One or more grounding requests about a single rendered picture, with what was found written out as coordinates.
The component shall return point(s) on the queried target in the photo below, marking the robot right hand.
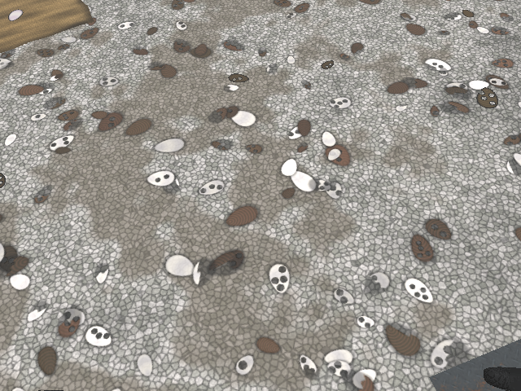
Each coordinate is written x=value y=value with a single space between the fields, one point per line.
x=507 y=378

